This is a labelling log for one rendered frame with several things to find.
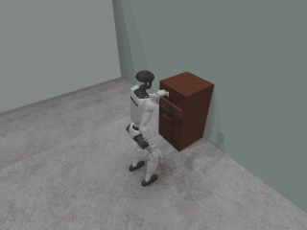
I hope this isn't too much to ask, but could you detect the robot left foot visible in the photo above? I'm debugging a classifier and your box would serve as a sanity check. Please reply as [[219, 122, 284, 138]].
[[129, 160, 145, 172]]

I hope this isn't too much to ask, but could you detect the robot left forearm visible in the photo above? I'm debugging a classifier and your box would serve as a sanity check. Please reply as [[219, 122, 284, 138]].
[[148, 93, 159, 100]]

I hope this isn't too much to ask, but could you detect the handle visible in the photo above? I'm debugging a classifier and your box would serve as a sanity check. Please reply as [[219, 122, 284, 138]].
[[160, 104, 173, 113], [162, 114, 171, 122]]

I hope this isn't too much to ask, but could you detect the left robot shin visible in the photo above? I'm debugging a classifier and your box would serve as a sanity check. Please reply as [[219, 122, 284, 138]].
[[132, 144, 145, 167]]

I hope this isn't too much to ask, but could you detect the left robot upper arm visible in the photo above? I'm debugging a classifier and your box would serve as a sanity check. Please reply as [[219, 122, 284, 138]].
[[130, 84, 139, 92]]

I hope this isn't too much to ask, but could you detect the robot right hand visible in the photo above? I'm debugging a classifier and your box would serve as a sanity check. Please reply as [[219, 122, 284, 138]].
[[152, 149, 163, 163]]

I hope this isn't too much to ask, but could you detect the right robot upper arm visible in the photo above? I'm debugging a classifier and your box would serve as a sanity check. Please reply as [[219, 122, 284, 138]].
[[138, 100, 155, 133]]

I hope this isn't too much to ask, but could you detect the cabinet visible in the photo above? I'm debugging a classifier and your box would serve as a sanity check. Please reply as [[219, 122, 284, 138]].
[[158, 71, 214, 151]]

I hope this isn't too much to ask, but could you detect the robot right forearm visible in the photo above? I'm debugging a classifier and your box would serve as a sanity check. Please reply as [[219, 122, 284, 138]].
[[141, 126, 157, 151]]

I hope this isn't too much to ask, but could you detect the robot left hand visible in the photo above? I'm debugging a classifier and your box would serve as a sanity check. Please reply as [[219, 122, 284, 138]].
[[156, 89, 169, 104]]

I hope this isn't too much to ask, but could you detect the drawer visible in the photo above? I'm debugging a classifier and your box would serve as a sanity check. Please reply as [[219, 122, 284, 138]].
[[158, 97, 183, 120]]

